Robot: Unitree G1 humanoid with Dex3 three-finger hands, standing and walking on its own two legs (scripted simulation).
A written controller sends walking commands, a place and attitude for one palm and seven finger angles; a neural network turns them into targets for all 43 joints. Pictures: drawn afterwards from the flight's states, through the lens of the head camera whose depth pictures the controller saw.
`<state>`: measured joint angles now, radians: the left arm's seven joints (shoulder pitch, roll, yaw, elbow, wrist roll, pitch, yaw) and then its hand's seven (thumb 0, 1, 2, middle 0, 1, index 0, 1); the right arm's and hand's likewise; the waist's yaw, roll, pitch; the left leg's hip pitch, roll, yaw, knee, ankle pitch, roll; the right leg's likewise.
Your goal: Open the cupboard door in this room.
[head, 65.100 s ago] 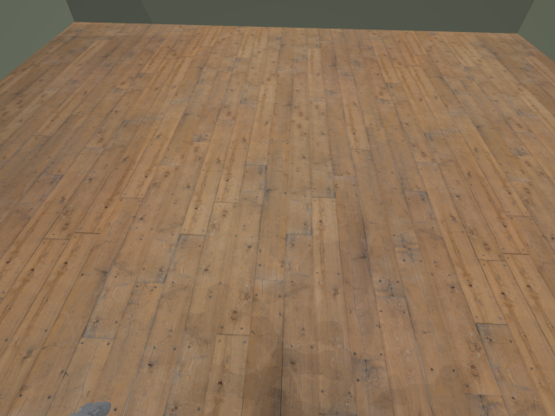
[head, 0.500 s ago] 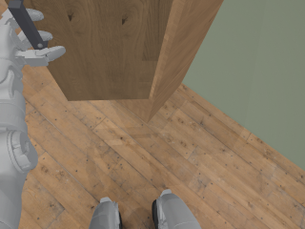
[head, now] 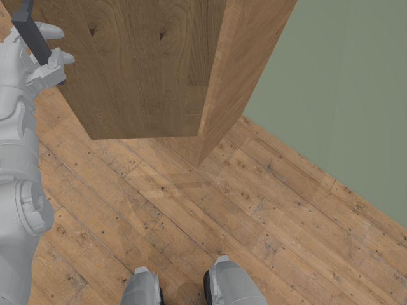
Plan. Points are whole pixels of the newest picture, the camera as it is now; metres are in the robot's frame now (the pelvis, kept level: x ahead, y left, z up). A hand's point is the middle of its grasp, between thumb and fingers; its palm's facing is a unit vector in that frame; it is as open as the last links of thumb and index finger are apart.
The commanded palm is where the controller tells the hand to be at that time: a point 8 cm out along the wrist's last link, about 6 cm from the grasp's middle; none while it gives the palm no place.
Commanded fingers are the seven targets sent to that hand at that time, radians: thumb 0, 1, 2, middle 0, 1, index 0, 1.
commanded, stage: pull the door open along its arc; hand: left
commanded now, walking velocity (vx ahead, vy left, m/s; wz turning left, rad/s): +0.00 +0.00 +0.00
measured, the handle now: (44, 44) +0.58 +0.23 +0.08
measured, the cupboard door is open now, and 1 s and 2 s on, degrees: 43 89 91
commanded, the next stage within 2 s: open thumb and fingers to let go in 0.96 s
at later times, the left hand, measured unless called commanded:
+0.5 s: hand (74, 125) +0.42 +0.17 +0.08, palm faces +0.12 -0.99 +0.06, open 5.9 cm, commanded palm +0.35 +0.23 +0.08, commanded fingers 0.00 0.90 0.90 -0.40 -1.35 -0.40 -1.35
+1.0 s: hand (139, 181) +0.32 +0.07 +0.08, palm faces +0.37 -0.93 +0.02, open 6.2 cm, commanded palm +0.26 +0.11 +0.08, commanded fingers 0.00 0.90 0.90 -0.40 -1.35 -0.40 -1.35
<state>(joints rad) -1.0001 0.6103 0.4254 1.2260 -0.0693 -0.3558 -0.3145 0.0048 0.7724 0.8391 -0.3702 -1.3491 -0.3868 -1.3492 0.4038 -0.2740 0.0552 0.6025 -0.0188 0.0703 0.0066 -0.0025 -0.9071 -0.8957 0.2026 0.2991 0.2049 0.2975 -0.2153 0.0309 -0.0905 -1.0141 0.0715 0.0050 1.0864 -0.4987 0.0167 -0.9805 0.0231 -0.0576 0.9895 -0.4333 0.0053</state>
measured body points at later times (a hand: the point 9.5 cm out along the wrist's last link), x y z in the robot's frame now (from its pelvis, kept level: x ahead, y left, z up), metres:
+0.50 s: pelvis +0.02 +0.00 +0.02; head +0.11 +0.01 +0.47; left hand +0.41 +0.22 +0.08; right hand +0.10 -0.26 -0.09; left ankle +0.00 +0.10 -0.66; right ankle +0.01 -0.13 -0.66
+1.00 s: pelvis +0.02 -0.04 +0.03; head +0.06 -0.05 +0.48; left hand +0.29 +0.12 +0.08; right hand +0.19 -0.26 -0.08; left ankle +0.00 +0.10 -0.66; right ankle +0.01 -0.13 -0.66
